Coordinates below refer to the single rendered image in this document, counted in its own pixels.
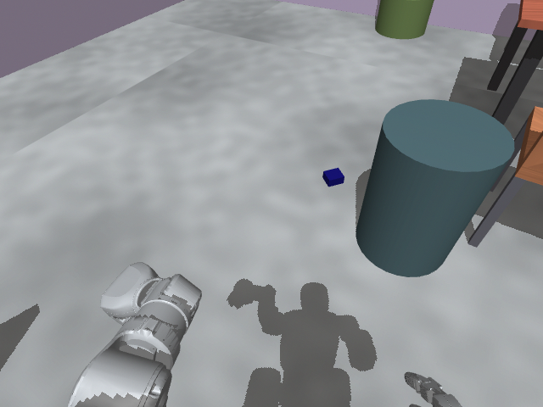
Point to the right robot hand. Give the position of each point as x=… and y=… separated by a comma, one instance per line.
x=430, y=390

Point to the table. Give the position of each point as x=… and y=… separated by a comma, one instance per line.
x=530, y=17

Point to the left robot arm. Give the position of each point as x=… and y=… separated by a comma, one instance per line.
x=134, y=368

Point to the left robot hand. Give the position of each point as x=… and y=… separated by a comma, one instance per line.
x=117, y=300

